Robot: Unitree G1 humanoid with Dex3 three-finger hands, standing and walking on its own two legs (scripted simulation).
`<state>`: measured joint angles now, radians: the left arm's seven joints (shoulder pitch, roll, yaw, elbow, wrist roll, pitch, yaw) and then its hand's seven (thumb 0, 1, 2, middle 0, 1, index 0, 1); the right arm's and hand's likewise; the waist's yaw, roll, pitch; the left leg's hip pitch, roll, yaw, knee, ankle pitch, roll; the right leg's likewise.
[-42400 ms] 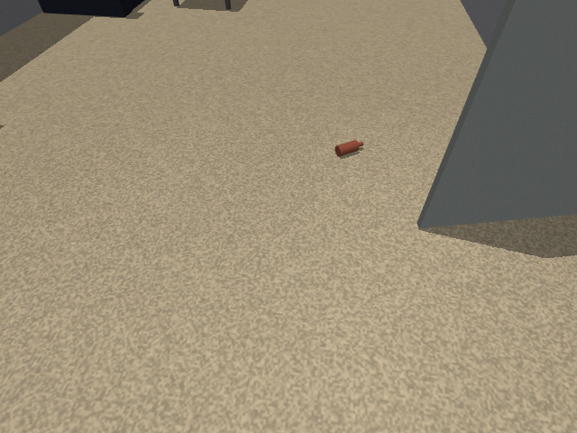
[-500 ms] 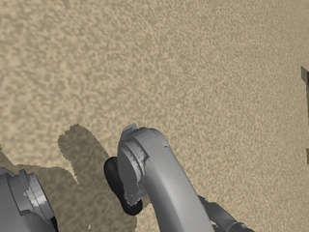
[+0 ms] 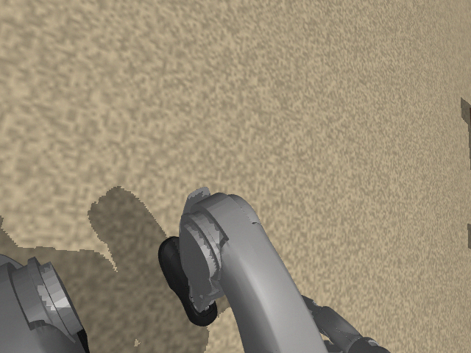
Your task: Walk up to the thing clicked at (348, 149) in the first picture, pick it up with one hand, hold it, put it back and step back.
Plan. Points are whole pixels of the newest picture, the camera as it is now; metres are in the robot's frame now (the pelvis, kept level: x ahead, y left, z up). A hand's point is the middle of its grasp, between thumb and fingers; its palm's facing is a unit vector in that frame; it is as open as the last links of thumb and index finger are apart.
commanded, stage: close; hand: left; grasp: from above
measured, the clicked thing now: out of the picture +0.46 +0.39 -0.28
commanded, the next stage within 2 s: settle in 0.46 s
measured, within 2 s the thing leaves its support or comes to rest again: leaves its support in 0.90 s
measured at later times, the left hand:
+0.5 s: hand out of the picture +0.46 +0.36 -0.26, palm faces -0.44 -0.16 -0.89, open 8.9 cm
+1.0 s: hand out of the picture +0.46 +0.37 -0.23, palm faces -0.41 -0.15 -0.90, open 8.8 cm
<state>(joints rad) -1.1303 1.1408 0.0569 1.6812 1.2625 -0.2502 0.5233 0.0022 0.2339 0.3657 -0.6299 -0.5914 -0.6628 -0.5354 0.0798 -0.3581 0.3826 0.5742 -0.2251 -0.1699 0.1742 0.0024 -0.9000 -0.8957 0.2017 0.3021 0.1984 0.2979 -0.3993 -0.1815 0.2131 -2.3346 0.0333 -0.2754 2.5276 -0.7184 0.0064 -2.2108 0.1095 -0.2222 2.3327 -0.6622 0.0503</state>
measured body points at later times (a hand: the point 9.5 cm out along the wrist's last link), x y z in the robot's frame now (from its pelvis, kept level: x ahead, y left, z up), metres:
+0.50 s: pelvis +0.00 +0.00 +0.00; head +0.29 +0.14 +0.31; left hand +0.48 +0.36 -0.20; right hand +0.07 -0.25 -0.05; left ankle +0.06 +0.13 -0.28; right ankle +0.12 -0.11 -0.28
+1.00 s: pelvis +0.00 +0.00 +0.00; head +0.28 +0.15 +0.32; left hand +0.47 +0.38 -0.18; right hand +0.09 -0.25 -0.05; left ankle +0.06 +0.13 -0.28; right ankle +0.12 -0.11 -0.28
